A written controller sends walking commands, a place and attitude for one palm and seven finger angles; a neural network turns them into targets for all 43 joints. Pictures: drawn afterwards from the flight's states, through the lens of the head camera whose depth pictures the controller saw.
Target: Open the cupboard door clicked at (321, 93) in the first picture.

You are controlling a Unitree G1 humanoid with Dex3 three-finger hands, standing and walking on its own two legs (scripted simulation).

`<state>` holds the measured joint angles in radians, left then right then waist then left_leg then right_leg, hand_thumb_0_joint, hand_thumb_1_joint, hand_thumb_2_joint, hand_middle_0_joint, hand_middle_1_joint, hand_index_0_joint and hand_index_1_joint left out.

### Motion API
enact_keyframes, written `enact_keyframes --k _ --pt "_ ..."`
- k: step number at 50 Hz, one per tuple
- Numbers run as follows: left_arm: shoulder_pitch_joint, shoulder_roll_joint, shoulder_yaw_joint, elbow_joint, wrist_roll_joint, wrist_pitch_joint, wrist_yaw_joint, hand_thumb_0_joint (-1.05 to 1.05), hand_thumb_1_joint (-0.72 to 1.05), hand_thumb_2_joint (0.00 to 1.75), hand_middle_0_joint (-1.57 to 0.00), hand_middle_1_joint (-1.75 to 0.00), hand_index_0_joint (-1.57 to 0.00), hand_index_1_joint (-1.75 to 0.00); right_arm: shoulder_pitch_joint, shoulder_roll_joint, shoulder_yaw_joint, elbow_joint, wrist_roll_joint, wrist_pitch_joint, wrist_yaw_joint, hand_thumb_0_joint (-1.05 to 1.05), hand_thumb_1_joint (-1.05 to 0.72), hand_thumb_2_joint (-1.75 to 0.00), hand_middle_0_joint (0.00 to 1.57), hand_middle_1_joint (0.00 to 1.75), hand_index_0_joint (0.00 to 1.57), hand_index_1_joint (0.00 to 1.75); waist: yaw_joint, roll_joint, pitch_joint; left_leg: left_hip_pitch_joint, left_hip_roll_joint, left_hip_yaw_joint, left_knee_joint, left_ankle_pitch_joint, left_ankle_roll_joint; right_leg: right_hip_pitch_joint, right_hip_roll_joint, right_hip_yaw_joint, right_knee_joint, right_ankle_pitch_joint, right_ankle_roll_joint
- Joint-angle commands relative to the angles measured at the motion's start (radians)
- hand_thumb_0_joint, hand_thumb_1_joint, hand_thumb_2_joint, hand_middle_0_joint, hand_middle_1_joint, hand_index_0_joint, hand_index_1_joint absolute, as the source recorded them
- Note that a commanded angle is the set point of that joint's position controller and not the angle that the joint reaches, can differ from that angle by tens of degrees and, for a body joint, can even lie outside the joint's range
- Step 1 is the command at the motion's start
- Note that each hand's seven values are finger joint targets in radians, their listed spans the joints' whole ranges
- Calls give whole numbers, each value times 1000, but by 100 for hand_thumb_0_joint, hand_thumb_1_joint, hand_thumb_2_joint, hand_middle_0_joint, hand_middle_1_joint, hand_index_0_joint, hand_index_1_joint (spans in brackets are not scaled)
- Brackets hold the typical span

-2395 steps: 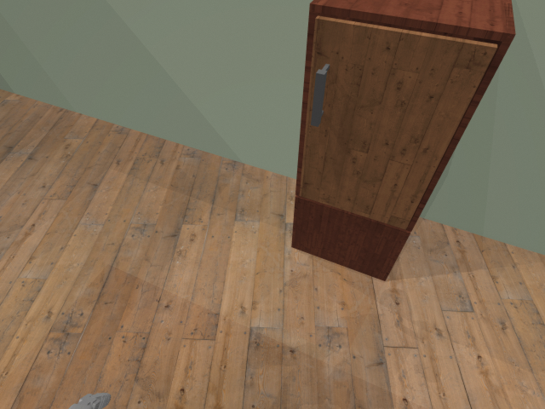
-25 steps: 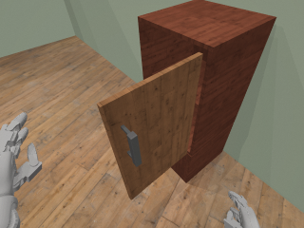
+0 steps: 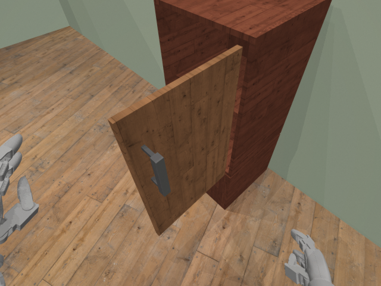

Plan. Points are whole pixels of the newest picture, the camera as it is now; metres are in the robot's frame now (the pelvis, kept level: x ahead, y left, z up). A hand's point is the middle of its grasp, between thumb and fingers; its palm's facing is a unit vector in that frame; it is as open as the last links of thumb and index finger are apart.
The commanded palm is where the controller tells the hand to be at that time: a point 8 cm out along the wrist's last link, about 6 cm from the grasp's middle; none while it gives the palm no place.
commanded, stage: step back with the hand held close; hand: left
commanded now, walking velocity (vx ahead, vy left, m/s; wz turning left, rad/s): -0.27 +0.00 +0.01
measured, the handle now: (155, 171) +0.36 +0.12 +0.02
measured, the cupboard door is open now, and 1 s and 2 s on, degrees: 92 92 92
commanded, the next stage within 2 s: stop stepping back and stand still in 1.00 s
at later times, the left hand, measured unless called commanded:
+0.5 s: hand out of the picture +0.12 +0.27 +0.15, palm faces +0.46 -0.75 -0.47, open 7.4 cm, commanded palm +0.06 +0.31 +0.17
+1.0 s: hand out of the picture +0.06 +0.25 +0.16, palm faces +0.33 -0.81 -0.48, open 7.4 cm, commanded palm +0.00 +0.30 +0.17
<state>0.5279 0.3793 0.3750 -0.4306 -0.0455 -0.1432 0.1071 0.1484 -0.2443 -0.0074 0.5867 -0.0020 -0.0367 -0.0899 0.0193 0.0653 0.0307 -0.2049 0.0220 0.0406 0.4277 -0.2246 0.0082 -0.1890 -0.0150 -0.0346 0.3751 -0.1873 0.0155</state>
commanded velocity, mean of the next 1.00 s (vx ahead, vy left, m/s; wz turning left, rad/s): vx -0.33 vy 0.00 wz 0.01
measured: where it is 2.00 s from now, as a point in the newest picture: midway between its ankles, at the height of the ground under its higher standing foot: outside the picture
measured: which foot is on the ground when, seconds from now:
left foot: down 0.00-0.86, up 0.88-0.98, down 1.00-1.00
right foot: down 0.00-0.62, up 0.64-0.84, down 0.86-1.00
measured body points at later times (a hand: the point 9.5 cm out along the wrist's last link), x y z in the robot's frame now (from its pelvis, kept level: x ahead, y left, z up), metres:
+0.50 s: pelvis -0.08 +0.01 -0.02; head -0.06 +0.02 +0.43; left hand +0.09 +0.31 +0.18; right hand +0.11 -0.22 -0.10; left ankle +0.00 +0.11 -0.74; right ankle +0.01 -0.13 -0.74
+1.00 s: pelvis -0.15 +0.01 -0.01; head -0.12 +0.02 +0.44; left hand +0.04 +0.29 +0.18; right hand +0.03 -0.23 -0.09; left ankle -0.08 +0.09 -0.74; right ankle -0.21 -0.11 -0.74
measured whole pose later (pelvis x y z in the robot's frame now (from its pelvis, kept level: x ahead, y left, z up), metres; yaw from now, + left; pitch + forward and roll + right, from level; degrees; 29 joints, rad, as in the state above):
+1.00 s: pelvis -0.15 +0.01 -0.01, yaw -2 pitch +2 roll -2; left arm 0.54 0.46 0.40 -0.55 -0.04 -0.20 0.12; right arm 0.14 -0.19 0.02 0.64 0.00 -0.09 -0.08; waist 0.02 0.00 0.01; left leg -0.42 0.00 0.02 0.55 -0.11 0.00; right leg -0.18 0.05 0.01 0.47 -0.33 0.00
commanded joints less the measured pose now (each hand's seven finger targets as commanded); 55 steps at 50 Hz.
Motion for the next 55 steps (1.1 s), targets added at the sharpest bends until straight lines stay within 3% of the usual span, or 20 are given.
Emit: enact_keyframes --k 1,7,15,18,23,26,29,31,32,34,39,41,43,44,46,48,49,51,52,55 --pt "32 213 174 -232 -5 -63 32 0 90 90 -20 -30 -20 -30 -87 -97 -44 -183 7 -21 -16 0 -90 -90 20 30 20 30 0 -50 -226 49 45 -36 -3 398 9 82 -49 33 43 415 -12" --pt "39 215 177 -259 0 -71 47 0 90 90 -20 -30 -20 -30 -82 -102 -47 -196 10 -19 -18 0 -90 -90 20 30 20 30 -2 -14 -177 -60 65 -59 -35 258 20 58 -34 41 73 272 -6" --pt "-16 200 186 -299 34 -113 59 0 90 90 -20 -30 -20 -30 -69 -124 -48 -210 8 -64 -15 0 -90 -90 20 30 20 30 -5 100 -103 -427 125 -150 -178 -311 82 191 13 38 225 64 6" --pt "-34 187 186 -285 44 -125 61 0 90 90 -20 -30 -20 -30 -48 -119 -49 -205 8 -82 -10 0 -90 -90 20 30 20 30 -10 59 -83 -492 131 -152 -150 -389 91 188 11 54 251 42 6" --pt "-56 200 174 -301 32 -137 67 0 90 90 -20 -30 -20 -30 -12 -102 -49 -172 1 -100 -2 0 -90 -90 20 30 20 30 -27 -132 -83 -228 2 -51 151 -274 24 -161 -122 209 -35 -216 -61" --pt "-59 207 166 -300 19 -128 84 0 90 90 -20 -30 -20 -30 -11 -80 -38 -135 -1 -92 0 0 -90 -90 20 30 20 30 -33 -195 -106 -39 -32 -25 284 -166 -4 -343 -190 182 -96 -252 -95" --pt "-54 227 190 -331 15 -136 90 0 90 90 -20 -30 -20 -30 -37 -102 -36 -149 1 -88 -14 0 -90 -90 20 30 20 30 -28 -20 -66 -159 53 -149 31 -290 26 -281 -81 84 42 -293 -34" --pt "-36 222 224 -355 29 -150 88 0 90 90 -20 -30 -20 -30 -61 -125 -42 -167 -7 -104 -22 0 -90 -90 20 30 20 30 -18 265 -94 -503 260 -432 -331 -589 117 49 82 11 469 -191 17" --pt "-46 239 240 -369 35 -154 86 0 90 90 -20 -30 -20 -30 -51 -97 -50 -162 -11 -115 -17 0 -90 -90 20 30 20 30 -15 221 -130 -475 304 -474 -355 -505 151 47 95 44 629 -211 9" --pt "9 220 230 -317 25 -158 80 0 90 90 -20 -30 -20 -30 -47 -97 -64 -141 -9 -137 1 0 -90 -90 20 30 20 30 -11 105 -144 -314 284 -386 -252 -316 162 -65 88 79 639 -289 -7" --pt "19 182 145 -333 -5 -136 70 0 90 90 -20 -30 -20 -30 -55 -90 -45 -98 -16 -153 23 0 -90 -90 20 30 20 30 -10 171 -152 -112 191 -236 -236 -114 81 -40 84 0 191 -283 -32" --pt "-10 210 147 -331 -12 -144 58 0 90 90 -20 -30 -20 -30 -52 -87 -43 -82 -20 -141 22 0 -90 -90 20 30 20 30 -16 93 -151 -34 145 -172 -115 50 34 -42 19 60 -89 -101 -56" --pt "-55 282 183 -316 -16 -152 58 0 90 90 -20 -30 -20 -30 -60 -68 -31 -79 -16 -120 15 0 -90 -90 20 30 20 30 -22 -135 -178 60 36 -35 155 35 -27 -193 -192 229 -148 145 -113" --pt "-85 300 199 -301 -7 -161 63 0 90 90 -20 -30 -20 -30 -66 -60 -24 -75 -22 -125 7 0 -90 -90 20 30 20 30 -17 -135 -172 41 12 -5 245 -16 -32 -203 -225 213 -127 327 -113" --pt "-41 305 213 -278 1 -127 55 0 90 90 -20 -30 -20 -30 -85 -68 -40 -96 4 -119 -4 0 -90 -90 20 30 20 30 -12 -294 -206 -102 -33 -19 323 -62 -22 -34 -198 147 8 726 -92" --pt "-13 284 205 -289 -1 -104 41 0 90 90 -20 -30 -20 -30 -101 -57 -13 -122 7 -93 -16 0 -90 -90 20 30 20 30 -15 -153 -170 -119 -32 -9 108 132 -20 56 -133 90 107 831 -57" --pt "-17 289 208 -316 -8 -105 36 0 90 90 -20 -30 -20 -30 -91 -77 -13 -124 8 -86 -23 0 -90 -90 20 30 20 30 -15 -51 -185 -8 -2 -34 -3 471 -5 16 -51 37 165 716 -8" --pt "36 281 201 -308 -27 -113 25 0 90 90 -20 -30 -20 -30 -68 -104 -38 -122 8 -102 -4 0 -90 -90 20 30 20 30 6 127 -291 261 201 -215 -87 994 70 -142 69 39 349 -100 8" --pt "80 280 209 -321 -32 -116 22 0 90 90 -20 -30 -20 -30 -65 -93 -44 -129 -10 -121 11 0 -90 -90 20 30 20 30 19 197 -337 226 266 -305 -114 952 99 -150 89 77 474 -376 -4" --pt "94 241 191 -372 -29 -110 38 0 90 90 -20 -30 -20 -30 -43 -97 -52 -113 -11 -150 29 0 -90 -90 20 30 20 30 7 115 -292 147 267 -244 -142 620 142 -158 63 88 540 -308 -3"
